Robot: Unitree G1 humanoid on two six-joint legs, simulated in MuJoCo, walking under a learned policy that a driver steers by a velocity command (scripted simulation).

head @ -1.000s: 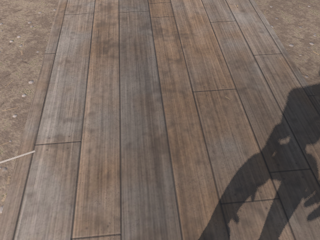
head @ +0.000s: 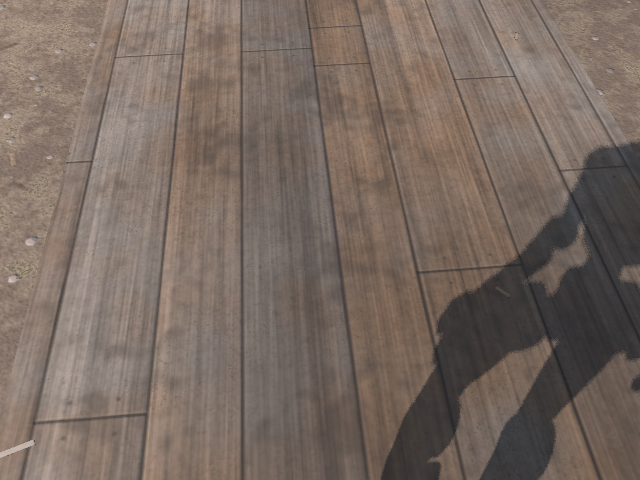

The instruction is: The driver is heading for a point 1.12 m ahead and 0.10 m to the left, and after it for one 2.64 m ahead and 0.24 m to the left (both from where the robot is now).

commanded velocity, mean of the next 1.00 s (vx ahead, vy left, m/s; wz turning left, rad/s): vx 0.50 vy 0.00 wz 0.00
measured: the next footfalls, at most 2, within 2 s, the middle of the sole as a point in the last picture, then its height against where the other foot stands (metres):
left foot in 0.40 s outside the picture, level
right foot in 0.98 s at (365, 367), level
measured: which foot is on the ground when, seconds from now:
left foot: up 0.00-0.38, down 0.40-1.00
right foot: down 0.00-0.40, up 0.42-0.96, down 0.98-1.00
